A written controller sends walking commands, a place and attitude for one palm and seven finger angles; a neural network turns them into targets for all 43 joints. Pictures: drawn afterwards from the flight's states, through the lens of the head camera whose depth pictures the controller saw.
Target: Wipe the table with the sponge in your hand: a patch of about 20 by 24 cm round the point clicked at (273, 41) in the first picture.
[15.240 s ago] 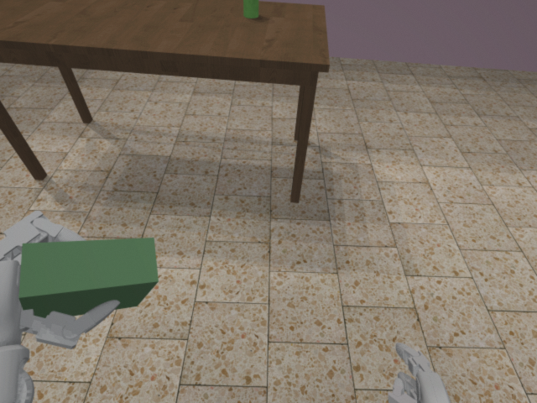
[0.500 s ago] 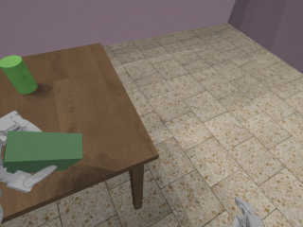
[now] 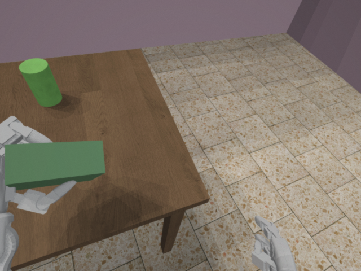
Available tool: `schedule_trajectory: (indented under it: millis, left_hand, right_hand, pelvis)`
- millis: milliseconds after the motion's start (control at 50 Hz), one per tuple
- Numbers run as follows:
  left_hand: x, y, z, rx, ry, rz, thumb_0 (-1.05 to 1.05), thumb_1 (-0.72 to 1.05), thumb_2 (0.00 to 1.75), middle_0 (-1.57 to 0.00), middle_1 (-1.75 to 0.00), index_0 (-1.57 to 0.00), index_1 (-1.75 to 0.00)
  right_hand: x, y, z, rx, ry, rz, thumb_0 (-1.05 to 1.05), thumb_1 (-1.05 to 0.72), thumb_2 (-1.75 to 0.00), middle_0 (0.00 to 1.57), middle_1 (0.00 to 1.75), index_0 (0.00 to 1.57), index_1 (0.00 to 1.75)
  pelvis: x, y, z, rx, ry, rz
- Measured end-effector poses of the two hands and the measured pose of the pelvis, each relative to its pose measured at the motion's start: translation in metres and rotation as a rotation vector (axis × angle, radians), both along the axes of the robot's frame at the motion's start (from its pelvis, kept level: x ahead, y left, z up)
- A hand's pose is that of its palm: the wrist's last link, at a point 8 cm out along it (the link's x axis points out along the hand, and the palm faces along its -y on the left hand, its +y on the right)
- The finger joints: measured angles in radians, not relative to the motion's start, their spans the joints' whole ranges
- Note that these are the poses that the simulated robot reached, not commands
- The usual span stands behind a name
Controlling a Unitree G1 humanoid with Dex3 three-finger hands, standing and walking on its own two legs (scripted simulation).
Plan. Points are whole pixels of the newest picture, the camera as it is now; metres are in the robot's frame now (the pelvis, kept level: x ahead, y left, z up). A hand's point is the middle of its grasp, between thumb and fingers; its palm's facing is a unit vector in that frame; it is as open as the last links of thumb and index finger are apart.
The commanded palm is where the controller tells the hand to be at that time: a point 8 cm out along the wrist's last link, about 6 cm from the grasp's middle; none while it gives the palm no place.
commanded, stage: come to a stop and stand still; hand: left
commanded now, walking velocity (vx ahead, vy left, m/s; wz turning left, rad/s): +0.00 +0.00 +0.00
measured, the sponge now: (70, 165) +0.24 +0.23 +0.14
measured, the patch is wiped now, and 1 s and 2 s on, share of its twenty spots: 0.00 0.00 0.00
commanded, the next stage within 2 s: look again from close up in 0.26 s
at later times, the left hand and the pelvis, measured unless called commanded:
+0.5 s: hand (48, 177) +0.21 +0.24 +0.15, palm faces +0.38 -0.85 -0.37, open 9.5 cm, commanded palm +0.16 +0.27 +0.18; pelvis +0.00 -0.01 +0.00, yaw +0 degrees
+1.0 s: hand (26, 157) +0.22 +0.27 +0.18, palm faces +0.46 -0.77 -0.45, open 9.5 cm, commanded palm +0.14 +0.26 +0.18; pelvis -0.02 -0.02 +0.00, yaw +0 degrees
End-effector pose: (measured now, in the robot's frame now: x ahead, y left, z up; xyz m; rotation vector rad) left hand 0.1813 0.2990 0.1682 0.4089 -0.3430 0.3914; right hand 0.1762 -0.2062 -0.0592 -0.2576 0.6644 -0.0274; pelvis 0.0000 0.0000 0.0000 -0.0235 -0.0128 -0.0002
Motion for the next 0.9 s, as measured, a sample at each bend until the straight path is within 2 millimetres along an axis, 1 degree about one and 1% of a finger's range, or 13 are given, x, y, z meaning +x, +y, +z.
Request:
schedule_trajectory:
  millis: [100, 180, 240, 320, 440, 540, 720, 900]
  left_hand:
    - [0.01, -0.014, 0.006, 0.004, -0.014, -0.073, -0.01, -0.44, 1.02, -0.78, -1.37, -0.79, -1.37]
    - [0.012, -0.015, 0.007, 0.045, 0.021, -0.095, -0.01, -0.44, 1.02, -0.78, -1.37, -0.79, -1.37]
    - [0.01, -0.01, 0.007, 0.066, 0.055, -0.078, -0.01, -0.44, 1.02, -0.78, -1.37, -0.79, -1.36]
    - [0.002, -0.007, 0.003, 0.058, 0.086, -0.041, -0.01, -0.44, 1.02, -0.78, -1.37, -0.79, -1.36]
    - [-0.009, -0.014, -0.001, 0.022, 0.099, -0.021, -0.01, -0.44, 1.02, -0.78, -1.37, -0.79, -1.37]
    - [-0.014, -0.02, 0.0, 0.015, 0.093, -0.024, -0.01, -0.44, 1.02, -0.78, -1.37, -0.79, -1.37]
    - [-0.017, -0.025, -0.003, 0.01, 0.102, -0.022, -0.01, -0.44, 1.02, -0.78, -1.37, -0.79, -1.37]
    - [-0.019, -0.028, 0.001, 0.029, 0.098, -0.032, -0.01, -0.44, 1.02, -0.78, -1.37, -0.79, -1.37]
  right_hand:
    - [0.016, -0.006, 0.011, -0.012, -0.046, -0.027, 0.01, -0.9, -0.89, 0.21, 0.3, 0.2, 0.3]
    - [0.018, -0.01, 0.014, -0.01, -0.053, -0.059, 0.01, -0.9, -0.89, 0.2, 0.3, 0.2, 0.3]
    - [0.013, -0.013, 0.012, -0.008, -0.033, -0.074, 0.01, -0.9, -0.89, 0.2, 0.3, 0.2, 0.3]
    - [0.002, -0.016, 0.004, -0.008, 0.011, -0.079, 0.01, -0.9, -0.89, 0.2, 0.3, 0.2, 0.3]
    - [-0.016, -0.018, -0.006, -0.004, 0.06, -0.08, 0.01, -0.9, -0.89, 0.2, 0.3, 0.2, 0.3]
    - [-0.025, -0.02, -0.007, 0.004, 0.058, -0.086, 0.01, -0.9, -0.89, 0.2, 0.3, 0.2, 0.3]
    - [-0.034, -0.03, -0.003, -0.002, 0.032, -0.1, 0.01, -0.9, -0.89, 0.2, 0.3, 0.2, 0.3]
    - [-0.036, -0.039, -0.002, -0.017, 0.034, -0.106, 0.01, -0.9, -0.89, 0.2, 0.3, 0.2, 0.3]
  pelvis:
    - [0.005, 0.003, 0.0, -0.004, 0.001, -0.006]
    - [0.007, 0.003, 0.001, -0.004, 0.003, -0.007]
    - [0.007, 0.001, 0.001, -0.005, 0.004, -0.005]
    - [0.005, -0.001, 0.002, -0.006, 0.002, -0.002]
    - [-0.001, -0.004, 0.002, -0.004, -0.009, 0.001]
    - [-0.007, -0.007, 0.003, -0.001, -0.017, -0.002]
    - [-0.015, -0.013, 0.003, 0.001, -0.02, -0.008]
    - [-0.016, -0.015, 0.003, 0.001, -0.018, -0.006]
